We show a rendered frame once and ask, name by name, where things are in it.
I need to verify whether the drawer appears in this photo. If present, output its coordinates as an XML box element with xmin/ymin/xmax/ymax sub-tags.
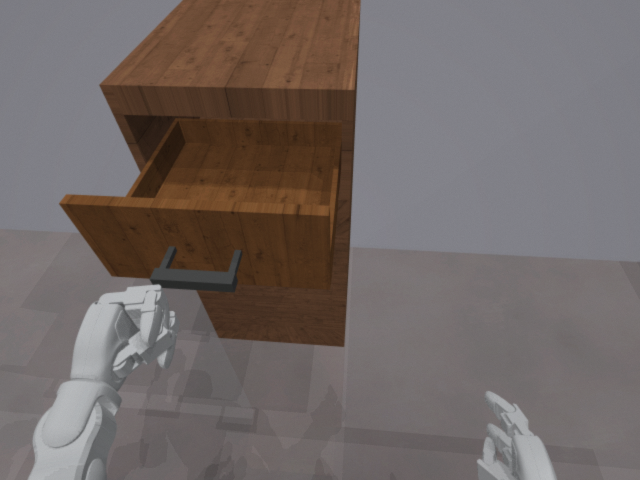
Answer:
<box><xmin>59</xmin><ymin>118</ymin><xmax>342</xmax><ymax>290</ymax></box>

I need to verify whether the handle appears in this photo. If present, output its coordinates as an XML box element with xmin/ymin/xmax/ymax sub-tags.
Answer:
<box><xmin>150</xmin><ymin>246</ymin><xmax>242</xmax><ymax>292</ymax></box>

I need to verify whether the right robot hand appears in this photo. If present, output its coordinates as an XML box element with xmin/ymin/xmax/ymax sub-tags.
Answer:
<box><xmin>477</xmin><ymin>391</ymin><xmax>557</xmax><ymax>480</ymax></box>

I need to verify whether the cabinet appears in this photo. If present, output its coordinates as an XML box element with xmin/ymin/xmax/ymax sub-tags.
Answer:
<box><xmin>99</xmin><ymin>0</ymin><xmax>361</xmax><ymax>347</ymax></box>

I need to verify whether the robot left forearm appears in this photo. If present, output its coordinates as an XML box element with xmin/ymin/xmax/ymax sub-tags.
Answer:
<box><xmin>28</xmin><ymin>379</ymin><xmax>122</xmax><ymax>480</ymax></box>

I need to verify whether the left robot hand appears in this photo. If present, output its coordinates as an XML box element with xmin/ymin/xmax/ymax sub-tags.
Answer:
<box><xmin>70</xmin><ymin>284</ymin><xmax>180</xmax><ymax>392</ymax></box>

